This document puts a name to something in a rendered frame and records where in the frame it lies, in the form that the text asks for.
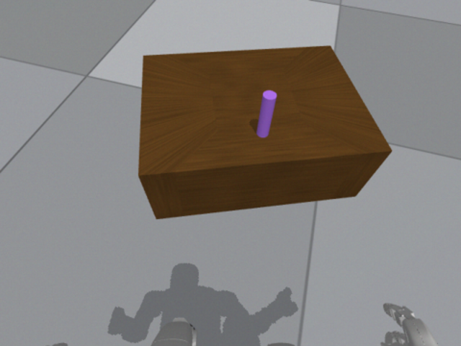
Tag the can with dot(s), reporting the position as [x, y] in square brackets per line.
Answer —
[266, 113]

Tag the right robot hand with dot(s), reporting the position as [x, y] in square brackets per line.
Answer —
[416, 333]

